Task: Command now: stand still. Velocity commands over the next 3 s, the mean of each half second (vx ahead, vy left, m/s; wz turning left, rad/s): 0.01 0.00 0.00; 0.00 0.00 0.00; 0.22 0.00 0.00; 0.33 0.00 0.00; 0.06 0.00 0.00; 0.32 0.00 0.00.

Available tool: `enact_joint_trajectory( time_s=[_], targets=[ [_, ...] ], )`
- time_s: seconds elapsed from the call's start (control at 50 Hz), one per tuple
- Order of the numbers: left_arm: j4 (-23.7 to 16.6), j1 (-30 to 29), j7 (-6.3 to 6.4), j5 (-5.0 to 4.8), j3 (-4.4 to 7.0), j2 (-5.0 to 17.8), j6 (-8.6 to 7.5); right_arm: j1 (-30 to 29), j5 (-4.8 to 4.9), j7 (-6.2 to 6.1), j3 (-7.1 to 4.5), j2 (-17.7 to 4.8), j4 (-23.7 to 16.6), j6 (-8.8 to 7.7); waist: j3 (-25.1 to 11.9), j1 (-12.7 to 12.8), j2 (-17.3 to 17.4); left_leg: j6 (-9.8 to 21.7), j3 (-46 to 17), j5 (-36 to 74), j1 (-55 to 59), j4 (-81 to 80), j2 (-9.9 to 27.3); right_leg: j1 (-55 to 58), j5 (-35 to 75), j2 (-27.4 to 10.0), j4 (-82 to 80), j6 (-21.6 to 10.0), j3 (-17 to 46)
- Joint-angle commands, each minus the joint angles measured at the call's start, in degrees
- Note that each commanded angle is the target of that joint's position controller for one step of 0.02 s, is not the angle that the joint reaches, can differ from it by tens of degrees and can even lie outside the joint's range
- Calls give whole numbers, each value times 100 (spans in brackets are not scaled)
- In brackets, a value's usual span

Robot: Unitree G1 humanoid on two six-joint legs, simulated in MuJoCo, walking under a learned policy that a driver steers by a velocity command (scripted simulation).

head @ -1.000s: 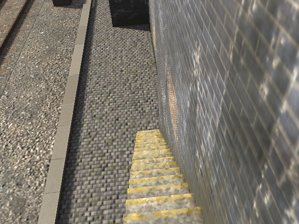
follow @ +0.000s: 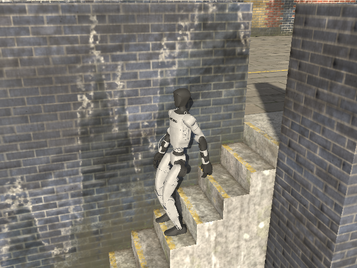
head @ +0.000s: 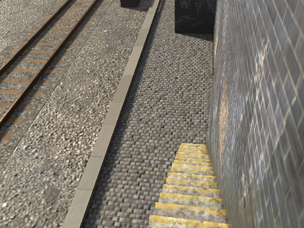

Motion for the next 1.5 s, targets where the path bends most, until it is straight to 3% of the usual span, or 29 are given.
enact_joint_trajectory(
  time_s=[0.02, 0.06, 0.1, 0.12, 0.14, 0.18, 0.24, 0.34, 0.56, 0.58, 0.7, 0.72, 0.76, 0.78, 0.8, 0.82, 1.1, 1.18, 1.26, 1.3, 1.32, 1.34, 1.36, 1.38, 1.4, 1.44, 1.46, 1.48, 1.5],
  targets=[
    [-520, -909, -108, -165, 178, 1140, -128, 393, -74, 66, 146, 151, -190, 65, 908, -888, -785, 114, -110, 561, 2147, -1257, 303, -2119, -2042, -910, -2942, 60, 1510],
    [-596, -990, -110, -156, 167, 962, -75, 435, -136, 26, 213, 257, -256, -53, 714, -900, -579, 77, -353, 847, 1780, -1782, 492, -1318, -1440, -904, -2692, 111, 1189],
    [-402, -837, -126, -163, 239, 973, -9, 543, -264, -21, 189, 126, -290, -197, 466, -823, -496, 20, -441, 1078, 1467, -1891, 650, -602, -713, -738, -2224, 107, 708],
    [-355, -807, -111, -139, 234, 868, 32, 500, -269, -11, 185, 106, -323, -265, 437, -744, -403, 3, -440, 974, 1109, -1873, 659, -324, -374, -640, -2082, 107, 509],
    [-338, -847, -88, 21, 239, 785, 118, 482, -184, 11, 166, 59, -357, -348, 413, -695, -275, 31, -481, 843, 562, -1901, 632, 102, -122, -563, -1838, 86, 335],
    [-335, -944, -19, 123, 257, 781, 200, 409, -111, -24, 194, 265, -404, -481, 500, -612, -209, 32, -600, 815, -9, -2139, 685, 516, 80, -558, -1584, 31, 183],
    [-290, -1191, 5, 136, 311, 931, 307, 442, -193, 1, 223, 338, -442, -566, 561, -568, -281, 47, -610, 1152, -247, -2188, 701, 719, 484, -592, -1312, 26, 80],
    [-330, -1602, -46, 150, 318, 1056, 390, 560, -199, -19, 278, 308, -516, -652, 480, -561, -171, 140, -686, 1473, -395, -2190, 729, 965, 610, -655, -1142, 52, 51],
    [-351, -1900, -77, 142, 342, 1188, 351, 785, -209, -69, 248, 214, -730, -618, 487, -748, -127, 271, -707, 1761, -83, -2055, 719, 826, 611, -701, -1235, 115, -65],
    [-369, -1816, -51, 142, 335, 1159, 383, 945, -116, -76, 236, 189, -665, -594, 483, -742, -44, 233, -572, 1899, -69, -1970, 671, 876, 726, -700, -1176, 124, -60],
    [-256, -1686, -23, 112, 358, 1089, 358, 859, -181, -103, 213, 219, -799, -519, 499, -746, -201, 252, -534, 1621, -91, -1920, 647, 784, 611, -682, -1217, 121, -120],
    [-254, -1692, -41, 104, 404, 1229, 323, 818, -185, -111, 180, 178, -807, -507, 612, -759, -275, 241, -546, 1326, -113, -1972, 642, 669, 577, -693, -1256, 105, -83],
    [-261, -1608, -60, 151, 406, 1216, 299, 908, -166, -114, 151, 153, -763, -487, 644, -813, -230, 230, -580, 926, -130, -2063, 613, 675, 468, -661, -1209, 73, -98],
    [-247, -1547, -46, 164, 369, 1037, 336, 922, -163, -104, 178, 193, -759, -490, 586, -789, -146, 244, -575, 965, -180, -2069, 604, 770, 463, -646, -1167, 76, -130],
    [-260, -1515, -60, 160, 404, 1183, 313, 842, -165, -110, 144, 159, -760, -489, 708, -762, -207, 240, -574, 851, -216, -2082, 596, 665, 465, -643, -1184, 69, -109],
    [-244, -1477, -44, 170, 371, 1031, 340, 878, -170, -100, 172, 205, -770, -494, 620, -773, -158, 249, -567, 940, -240, -2065, 596, 771, 446, -629, -1137, 74, -147],
    [-252, -1222, -15, 189, 332, 952, 367, 910, -175, -93, 214, 256, -729, -488, 663, -695, -190, 182, -525, 553, -369, -2077, 589, 777, 201, -600, -1187, 69, -181],
    [-343, -1393, -23, 156, 446, 1179, 307, 495, -269, -116, 109, -75, -943, -423, 818, -638, 47, 310, -758, -815, -628, -2292, 557, 517, -564, -345, -810, -93, -464],
    [-481, -1310, -61, 164, 517, 1157, 143, 461, -207, -184, -96, -455, -987, -300, 774, -575, 322, 569, -1032, -1717, -976, -1994, 703, 116, -662, -199, 468, -379, -664],
    [-443, -911, -41, 217, 525, 1143, 62, 212, -189, -236, -123, -401, -1055, -235, 783, -329, 95, 594, -986, -1592, -1602, -1282, 645, 545, -672, -295, 412, -431, -511],
    [-418, -738, 16, 157, 553, 1245, 63, 83, -157, -243, -54, -186, -1124, -202, 995, -226, -522, 456, -463, -1541, -1782, -658, 254, 391, -1252, -335, -358, -546, -118],
    [-396, -633, 70, 53, 642, 1551, 60, 293, -164, -206, 18, 93, -1124, -232, 1091, -320, -1445, 207, 280, -1595, -2126, 546, -295, 230, -2431, -940, -1343, -883, 1074],
    [-332, -384, 70, -18, 741, 1788, 10, 374, -262, -205, 9, 94, -1101, -300, 1129, -240, -1705, 80, 575, -1266, -2451, 1618, -295, 244, -2870, -1756, -1935, -1406, 2373],
    [-379, -459, 78, -22, 796, 1724, 8, 439, -273, -205, -18, 40, -1042, -356, 1182, -245, -1356, 85, 299, -897, -2388, 1816, 88, 32, -2651, -2005, -1998, -1655, 2815],
    [-486, -885, 136, -51, 792, 1669, 12, 506, -208, -194, 11, 86, -1007, -382, 1225, -463, -1193, 95, 277, -731, -1947, 1279, 263, -346, -2339, -1914, -1920, -1682, 2519],
    [-632, -1553, 124, -103, 913, 1899, 5, 659, -347, -118, 87, 335, -877, -444, 720, -682, -1270, 182, 242, 6, -301, 1510, 351, -1176, -1778, -1793, -1547, -1533, 1987],
    [-782, -1872, 122, -120, 888, 1725, -96, 1079, -346, -117, 41, 260, -631, -527, 445, -928, -1069, 126, 488, 292, 285, 1982, 123, -1614, -1709, -1408, -945, -1367, 1353],
    [-871, -2202, 127, -108, 873, 1665, -134, 1459, -305, -135, 60, 327, -508, -574, 244, -1190, -1076, 116, 364, -97, 759, 1714, 124, -2027, -1891, -1144, -522, -1141, 1064],
    [-890, -2260, 105, -71, 906, 1755, -91, 1569, -323, -144, 124, 409, -571, -611, 491, -1365, -933, 265, 182, -1007, 921, 542, 160, -2248, -1852, -998, -129, -1034, 806]
  ],
)
Next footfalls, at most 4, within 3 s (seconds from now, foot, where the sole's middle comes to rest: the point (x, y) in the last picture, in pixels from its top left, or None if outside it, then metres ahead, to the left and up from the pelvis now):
1.90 right None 0.30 -0.06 -0.96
2.04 left None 0.24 0.16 -0.82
2.26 left None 0.37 0.17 -0.96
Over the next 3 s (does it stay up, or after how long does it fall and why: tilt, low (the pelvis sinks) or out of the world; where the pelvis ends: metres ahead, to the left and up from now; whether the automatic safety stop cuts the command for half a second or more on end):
stays up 0.52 -0.01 -0.26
